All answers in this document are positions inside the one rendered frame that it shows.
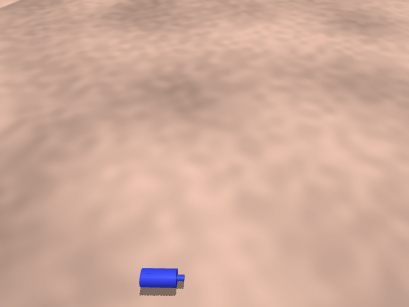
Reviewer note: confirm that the bottle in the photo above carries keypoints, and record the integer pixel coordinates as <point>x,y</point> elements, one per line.
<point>160,278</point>

